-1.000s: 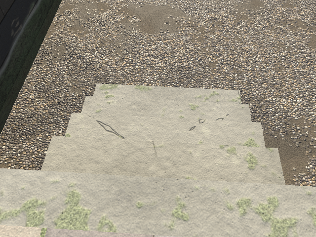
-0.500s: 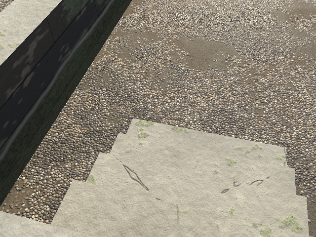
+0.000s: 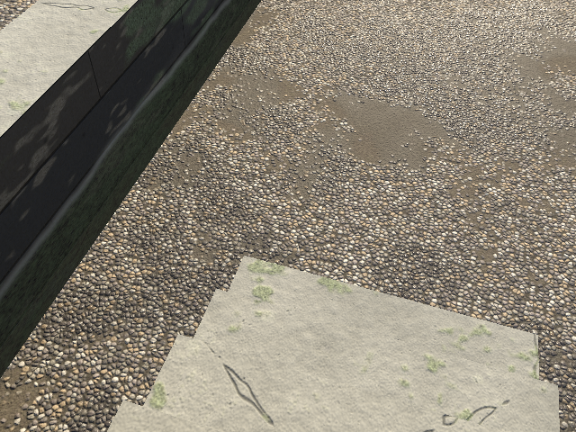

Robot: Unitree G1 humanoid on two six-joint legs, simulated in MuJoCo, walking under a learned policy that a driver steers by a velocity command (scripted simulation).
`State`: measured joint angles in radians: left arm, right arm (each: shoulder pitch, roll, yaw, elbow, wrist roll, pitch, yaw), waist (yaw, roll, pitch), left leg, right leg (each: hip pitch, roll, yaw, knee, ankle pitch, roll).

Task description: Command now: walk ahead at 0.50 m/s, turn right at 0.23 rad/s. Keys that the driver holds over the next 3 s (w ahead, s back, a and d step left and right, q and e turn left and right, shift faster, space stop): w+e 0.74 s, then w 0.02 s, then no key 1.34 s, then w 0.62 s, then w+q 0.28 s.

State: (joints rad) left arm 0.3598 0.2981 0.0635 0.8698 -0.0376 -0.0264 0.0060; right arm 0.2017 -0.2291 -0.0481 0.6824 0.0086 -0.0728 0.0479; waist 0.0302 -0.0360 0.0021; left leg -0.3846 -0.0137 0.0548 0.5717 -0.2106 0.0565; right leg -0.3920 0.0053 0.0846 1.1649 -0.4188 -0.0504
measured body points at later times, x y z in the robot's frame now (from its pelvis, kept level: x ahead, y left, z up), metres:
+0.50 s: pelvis +0.23 -0.06 -0.13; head +0.25 -0.08 +0.32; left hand +0.47 +0.13 -0.23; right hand +0.14 -0.32 -0.26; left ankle +0.06 +0.09 -0.72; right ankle +0.32 -0.18 -0.86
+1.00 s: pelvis +0.49 -0.10 -0.29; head +0.48 -0.09 +0.16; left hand +0.63 +0.11 -0.43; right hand +0.49 -0.40 -0.37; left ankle +0.65 -0.07 -1.03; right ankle +0.30 -0.18 -0.89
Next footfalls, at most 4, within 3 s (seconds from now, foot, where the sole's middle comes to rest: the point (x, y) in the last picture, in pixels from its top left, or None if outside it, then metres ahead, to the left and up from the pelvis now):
0.50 right None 0.33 -0.19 -0.94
1.00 left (313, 420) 0.66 -0.07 -1.11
1.54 right None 0.47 -0.29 -0.97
2.00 right None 0.57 -0.35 -1.10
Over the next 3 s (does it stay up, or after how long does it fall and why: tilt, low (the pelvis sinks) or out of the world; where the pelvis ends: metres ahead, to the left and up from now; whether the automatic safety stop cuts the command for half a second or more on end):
stays up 0.85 -0.44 -0.52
